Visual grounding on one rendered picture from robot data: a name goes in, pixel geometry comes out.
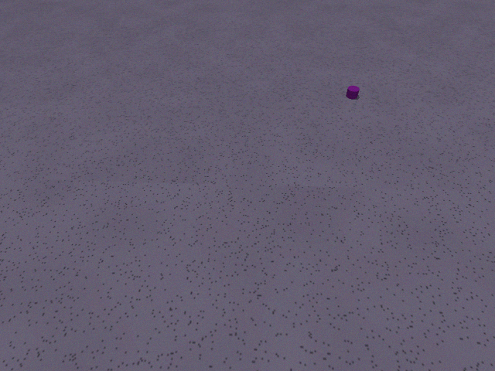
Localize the tin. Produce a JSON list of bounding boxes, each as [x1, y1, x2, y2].
[[346, 86, 360, 99]]

